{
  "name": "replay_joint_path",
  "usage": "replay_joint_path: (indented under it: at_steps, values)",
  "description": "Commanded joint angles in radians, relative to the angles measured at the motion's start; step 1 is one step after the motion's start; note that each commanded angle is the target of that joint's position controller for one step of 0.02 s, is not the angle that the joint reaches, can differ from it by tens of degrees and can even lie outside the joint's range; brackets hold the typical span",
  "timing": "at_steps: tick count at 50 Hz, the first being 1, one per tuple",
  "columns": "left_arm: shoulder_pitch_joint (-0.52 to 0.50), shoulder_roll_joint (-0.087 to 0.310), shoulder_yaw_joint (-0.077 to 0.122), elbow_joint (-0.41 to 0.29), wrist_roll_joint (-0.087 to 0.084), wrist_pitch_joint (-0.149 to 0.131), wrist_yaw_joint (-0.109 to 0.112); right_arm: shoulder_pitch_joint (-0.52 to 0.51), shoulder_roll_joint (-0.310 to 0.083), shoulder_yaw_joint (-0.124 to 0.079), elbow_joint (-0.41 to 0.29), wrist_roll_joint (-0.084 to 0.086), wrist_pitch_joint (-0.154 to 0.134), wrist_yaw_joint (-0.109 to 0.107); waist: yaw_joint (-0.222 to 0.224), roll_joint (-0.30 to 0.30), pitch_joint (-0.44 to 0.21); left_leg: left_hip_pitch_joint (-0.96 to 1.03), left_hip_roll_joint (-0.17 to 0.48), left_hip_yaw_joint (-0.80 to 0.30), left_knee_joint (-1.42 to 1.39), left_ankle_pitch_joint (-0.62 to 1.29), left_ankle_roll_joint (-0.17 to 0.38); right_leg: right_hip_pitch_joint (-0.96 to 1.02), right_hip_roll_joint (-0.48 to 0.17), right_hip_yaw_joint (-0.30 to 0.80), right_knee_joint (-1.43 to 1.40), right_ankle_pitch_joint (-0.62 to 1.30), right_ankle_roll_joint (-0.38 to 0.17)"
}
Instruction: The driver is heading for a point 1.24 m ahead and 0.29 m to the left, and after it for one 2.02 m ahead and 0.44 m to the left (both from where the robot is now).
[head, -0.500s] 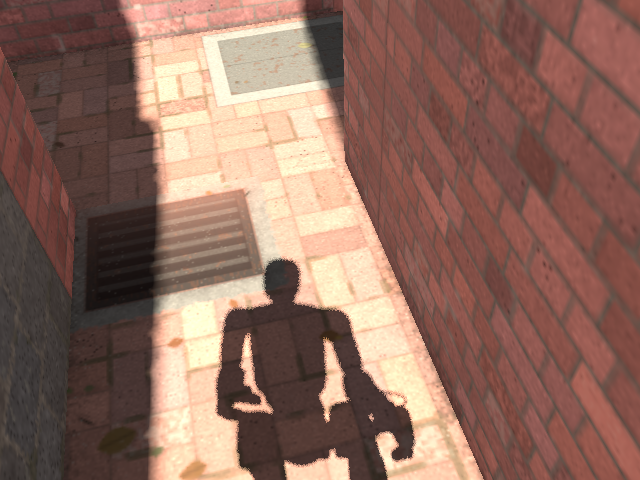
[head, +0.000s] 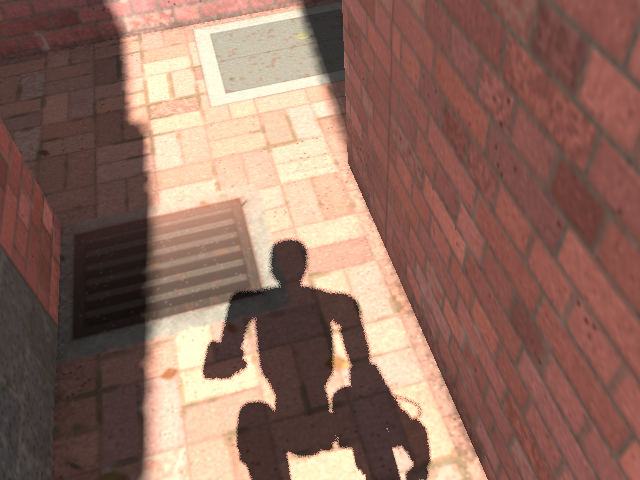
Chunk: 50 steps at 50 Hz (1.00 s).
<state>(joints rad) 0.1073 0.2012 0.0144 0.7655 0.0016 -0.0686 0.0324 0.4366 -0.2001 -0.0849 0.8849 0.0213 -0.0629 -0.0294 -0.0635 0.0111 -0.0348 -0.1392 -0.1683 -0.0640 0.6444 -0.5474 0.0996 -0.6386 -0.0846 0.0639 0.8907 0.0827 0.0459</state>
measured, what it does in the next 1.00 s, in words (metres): goes down, turning left: right foot 0.17 m lower, then left foot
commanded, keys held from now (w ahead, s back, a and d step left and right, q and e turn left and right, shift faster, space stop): w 0.30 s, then w+q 0.70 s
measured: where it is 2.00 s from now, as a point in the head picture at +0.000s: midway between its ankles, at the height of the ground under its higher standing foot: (245, 423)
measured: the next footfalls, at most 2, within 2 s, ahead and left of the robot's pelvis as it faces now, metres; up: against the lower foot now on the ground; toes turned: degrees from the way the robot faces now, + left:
right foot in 0.24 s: +0.34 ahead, -0.17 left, -0.17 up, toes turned +0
left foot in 0.84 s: +0.49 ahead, +0.22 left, -0.17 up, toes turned +12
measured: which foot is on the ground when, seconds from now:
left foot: down 0.00-0.22, up 0.24-0.82, down 0.84-1.00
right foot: up 0.00-0.22, down 0.24-0.84, up 0.86-1.00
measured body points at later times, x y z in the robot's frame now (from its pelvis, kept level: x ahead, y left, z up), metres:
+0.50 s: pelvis +0.28 -0.06 -0.14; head +0.31 -0.12 +0.30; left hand +0.18 +0.22 -0.23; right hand +0.41 -0.30 -0.30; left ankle +0.36 +0.17 -0.67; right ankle +0.30 -0.17 -0.87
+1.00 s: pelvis +0.44 +0.12 -0.14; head +0.48 +0.15 +0.30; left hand +0.48 +0.44 -0.25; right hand +0.66 -0.10 -0.23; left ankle +0.45 +0.21 -0.87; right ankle +0.42 -0.06 -0.75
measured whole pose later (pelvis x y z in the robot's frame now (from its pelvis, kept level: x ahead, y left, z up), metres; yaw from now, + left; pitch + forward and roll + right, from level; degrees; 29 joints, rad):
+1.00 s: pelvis +0.44 +0.12 -0.14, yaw +18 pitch +4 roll -1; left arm 0.20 0.32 0.08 0.75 0.02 -0.08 0.06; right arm 0.23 -0.27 -0.07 0.62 0.03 -0.01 0.01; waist 0.00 -0.03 0.04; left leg -0.39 -0.08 -0.06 0.56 -0.22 0.06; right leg -0.55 -0.09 0.03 1.33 -0.46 0.04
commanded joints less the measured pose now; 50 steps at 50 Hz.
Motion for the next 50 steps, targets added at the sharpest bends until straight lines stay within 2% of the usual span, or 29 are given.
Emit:
replay_joint_path:
  at_steps: [1, 2, 3, 4, 5, 7, 8, 9, 11, 12, 13, 14, 16, 17, 19, 20, 25, 28, 29, 30, 33, 36, 40, 42, 43, 44, 45, 47, 50]
  values:
    - [-0.31, 0.087, 0.011, -0.103, -0.029, -0.051, -0.027, 0.268, -0.063, -0.024, 0.008, 0.005, -0.022, -0.025, -0.156, 0.051, 0.164, 0.503, 0.289, -0.402, 0.085, 0.281, 0.151, -0.624, -0.035, 0.074, -0.174, -0.024, 0.01]
    - [-0.444, 0.1, 0.023, -0.129, -0.022, -0.074, -0.032, 0.519, -0.032, -0.021, 0.085, 0.032, -0.037, -0.024, -0.268, -0.027, 0.207, 0.686, 0.285, -0.412, 0.087, 0.364, 0.131, -0.864, -0.006, 0.03, -0.119, -0.143, 0.031]
    - [-0.532, 0.072, 0.021, -0.154, -0.029, -0.093, -0.034, 0.617, -0.029, -0.015, 0.13, 0.04, -0.045, -0.021, -0.298, 0.015, 0.239, 0.784, 0.301, -0.467, 0.069, 0.457, 0.127, -1.028, 0.012, 0.024, -0.008, -0.302, 0.03]
    - [-0.526, 0.064, 0.017, -0.159, -0.033, -0.104, -0.038, 0.517, -0.063, -0.014, 0.122, 0.028, -0.042, -0.025, -0.24, 0.041, 0.266, 0.734, 0.35, -0.531, 0.06, 0.542, 0.138, -1.042, -0.018, 0.053, 0.02, -0.387, 0.003]
    - [-0.49, 0.065, 0.006, -0.17, -0.016, -0.104, -0.055, 0.358, -0.04, -0.001, 0.072, 0.012, -0.023, -0.03, -0.167, -0.043, 0.278, 0.502, 0.31, -0.453, 0.036, 0.511, 0.109, -0.797, -0.052, 0.043, -0.228, -0.155, -0.008]
    - [-0.254, 0.015, -0.014, -0.098, 0.019, -0.09, -0.083, 0.11, -0.08, -0.003, 0.024, -0.019, 0.001, -0.004, -0.055, -0.059, 0.137, -0.248, 0.197, -0.228, 0.004, 0.275, 0.062, 0.266, 0.042, -0.039, -0.405, 0.427, -0.061]
    - [-0.021, 0.022, 0.008, -0.013, 0.0, -0.066, -0.079, 0.065, -0.103, -0.011, 0.021, -0.014, 0.003, -0.002, 0.037, 0.009, 0.061, -0.366, 0.171, -0.204, 0.06, 0.26, 0.045, 0.555, 0.078, -0.045, -0.299, 0.466, -0.046]
    - [0.219, 0.118, 0.055, 0.051, -0.021, -0.053, -0.057, -0.02, -0.12, -0.016, 0.01, -0.011, 0.007, -0.005, 0.16, 0.052, 0.016, -0.373, 0.118, -0.185, 0.213, 0.364, 0.023, 0.711, 0.071, -0.023, -0.283, 0.45, -0.04]
    - [0.512, 0.235, 0.104, 0.128, 0.009, -0.041, -0.042, -0.146, -0.159, -0.023, 0.013, -0.025, 0.023, 0.007, 0.368, 0.047, -0.055, -0.309, 0.07, -0.148, 0.733, 0.5, -0.071, 0.901, -0.029, -0.024, -0.421, 0.441, -0.059]
    - [0.617, 0.243, 0.092, 0.168, 0.034, -0.052, -0.05, -0.163, -0.068, -0.011, -0.007, -0.016, 0.025, 0.004, 0.393, -0.092, -0.067, -0.429, -0.068, -0.145, 1.151, -0.14, -0.123, 0.999, -0.139, 0.071, -0.439, 0.559, -0.109]
    - [0.64, 0.27, 0.073, 0.224, 0.048, -0.045, -0.051, -0.109, -0.008, 0.0, -0.047, -0.046, 0.004, 0.004, 0.273, -0.303, -0.05, -0.558, -0.071, -0.138, 1.436, -0.428, -0.159, 1.025, -0.181, 0.056, -0.262, 1.177, -0.184]
    - [0.555, 0.284, 0.074, 0.204, 0.062, -0.068, -0.073, 0.301, -0.006, 0.002, 0.002, 0.041, 0.023, -0.018, 0.121, -0.377, -0.205, -0.681, -0.087, -0.305, 1.495, -0.29, -0.162, 1.144, -0.354, 0.459, -0.251, 1.06, -0.304]
    - [0.401, 0.268, 0.075, 0.191, 0.009, -0.036, -0.065, 0.296, -0.026, 0.012, -0.007, 0.027, 0.067, -0.031, 0.039, -0.047, -0.245, -0.742, 0.035, -0.273, 1.51, -0.027, -0.16, 0.944, -0.457, 0.56, -0.385, 0.535, -0.323]
    - [0.308, 0.268, 0.067, 0.165, 0.002, -0.021, -0.036, 0.218, -0.047, 0.01, -0.033, 0.017, 0.109, -0.046, -0.002, 0.083, -0.195, -0.712, 0.069, -0.252, 1.413, 0.189, -0.151, 0.754, -0.437, 0.608, -0.505, 0.148, -0.229]
    - [0.224, 0.241, 0.053, 0.139, 0.018, -0.007, 0.024, 0.08, -0.072, 0.015, -0.105, 0.006, 0.149, -0.035, -0.022, 0.042, 0.004, -0.723, 0.119, -0.246, 1.251, 0.365, -0.136, 0.424, -0.368, 0.414, -0.532, 0.047, -0.206]
    - [0.249, 0.243, 0.057, 0.156, 0.037, 0.0, 0.035, 0.053, -0.036, 0.02, -0.103, 0.014, 0.157, -0.018, -0.012, 0.003, 0.057, -0.669, 0.101, -0.274, 1.201, 0.348, -0.17, 0.331, -0.343, 0.318, -0.487, 0.095, -0.225]
    - [0.39, 0.206, 0.056, 0.149, 0.027, 0.011, 0.029, -0.063, -0.006, 0.035, -0.197, 0.01, 0.151, 0.007, 0.035, -0.098, 0.142, -0.724, 0.122, -0.27, 0.882, 0.471, -0.175, 0.329, -0.256, 0.084, -0.49, 0.182, -0.156]
    - [0.398, 0.194, 0.052, 0.123, 0.018, 0.007, 0.055, -0.177, -0.027, 0.033, -0.25, -0.009, 0.143, 0.001, 0.065, -0.21, 0.171, -0.774, 0.158, -0.192, 0.687, 0.675, -0.201, 0.387, -0.219, 0.015, -0.563, -0.04, -0.141]
    - [0.455, 0.229, 0.063, 0.121, 0.014, 0.02, 0.08, -0.239, -0.042, 0.032, -0.289, -0.028, 0.155, 0.005, 0.093, -0.213, 0.239, -0.858, 0.131, -0.207, 0.694, 0.595, -0.205, 0.474, -0.251, -0.002, -0.482, 0.445, -0.131]
    - [0.505, 0.199, 0.055, 0.127, 0.008, 0.022, 0.084, -0.265, -0.048, 0.033, -0.31, -0.031, 0.156, 0.004, 0.107, -0.228, 0.17, -0.825, 0.116, -0.177, 0.714, 0.545, -0.209, 0.548, -0.257, -0.042, -0.462, 0.585, -0.139]
    - [0.441, 0.203, 0.065, 0.074, -0.006, 0.028, 0.073, -0.347, -0.056, 0.029, -0.382, 0.005, 0.128, 0.02, 0.104, -0.247, 0.118, -0.77, 0.185, -0.131, 0.563, 0.625, -0.212, 0.587, -0.239, -0.095, -0.53, 0.162, -0.147]
    - [0.374, 0.268, 0.091, 0.032, -0.027, 0.05, 0.068, -0.434, -0.044, 0.031, -0.429, 0.02, 0.119, 0.05, 0.126, -0.295, 0.187, -0.552, 0.21, 0.044, 0.365, 0.539, -0.201, 0.48, -0.239, -0.156, -0.635, -0.129, -0.124]
    - [0.319, 0.357, 0.135, 0.02, -0.058, 0.059, 0.066, -0.365, -0.095, 0.011, -0.428, 0.019, 0.112, 0.071, 0.073, -0.255, 0.155, -0.311, 0.175, 0.114, 0.054, 0.273, -0.086, 0.549, -0.281, -0.206, -0.487, 0.178, -0.12]
    - [0.329, 0.306, 0.132, 0.008, -0.066, 0.026, 0.055, -0.094, -0.206, -0.053, -0.339, 0.017, 0.122, 0.058, -0.047, -0.101, -0.027, 0.073, 0.098, 0.085, -0.142, 0.477, -0.001, 0.439, -0.205, -0.256, -0.079, 0.305, -0.073]
    - [0.357, 0.129, 0.081, -0.045, 0.039, -0.012, 0.035, -0.05, -0.305, -0.06, -0.317, 0.016, 0.111, 0.04, 0.033, 0.298, -0.097, 0.342, 0.291, -0.209, -0.002, 1.067, 0.072, 0.053, -0.068, -0.202, 0.301, -0.691, -0.015]
    - [0.462, 0.112, 0.061, -0.074, 0.032, -0.044, 0.009, -0.086, -0.365, -0.06, -0.349, -0.004, 0.08, 0.046, 0.073, 0.606, -0.357, 0.439, 0.451, -0.625, -0.201, 0.87, 0.311, -0.081, 0.049, -0.029, 0.606, -0.868, -0.001]
    - [0.319, 0.24, 0.097, -0.059, -0.013, -0.058, -0.002, -0.066, -0.235, -0.035, -0.358, 0.004, 0.05, 0.051, -0.013, 0.392, -0.295, 0.364, 0.451, -0.636, -0.322, 0.746, 0.312, -0.156, 0.046, 0.025, 0.707, -0.767, -0.002]
    - [0.195, 0.241, 0.097, -0.058, 0.013, -0.043, 0.02, -0.148, -0.194, -0.023, -0.325, 0.025, 0.028, 0.041, 0.037, 0.16, -0.082, 0.133, 0.362, -0.358, -0.247, 0.833, 0.179, -0.158, -0.021, 0.006, 0.552, -0.594, -0.003]
    - [0.167, 0.206, 0.092, -0.063, 0.032, -0.012, 0.034, -0.181, -0.219, -0.033, -0.315, -0.001, 0.029, 0.03, 0.08, 0.114, -0.083, -0.017, 0.309, -0.293, -0.293, 0.925, 0.164, -0.032, 0.003, -0.011, 0.397, -0.456, -0.018]
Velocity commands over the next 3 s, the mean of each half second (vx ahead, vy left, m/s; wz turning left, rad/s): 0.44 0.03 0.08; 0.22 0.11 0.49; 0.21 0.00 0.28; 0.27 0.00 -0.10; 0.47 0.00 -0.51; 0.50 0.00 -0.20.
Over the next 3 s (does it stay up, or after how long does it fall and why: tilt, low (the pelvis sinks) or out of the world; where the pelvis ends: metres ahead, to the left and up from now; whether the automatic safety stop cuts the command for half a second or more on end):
stays up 1.33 0.27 -0.13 its command is cut before an obstacle after 0.3 s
